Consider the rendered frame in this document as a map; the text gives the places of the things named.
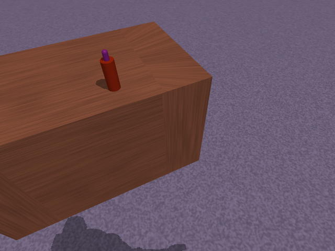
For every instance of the bottle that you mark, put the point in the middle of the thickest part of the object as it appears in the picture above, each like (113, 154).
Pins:
(110, 72)

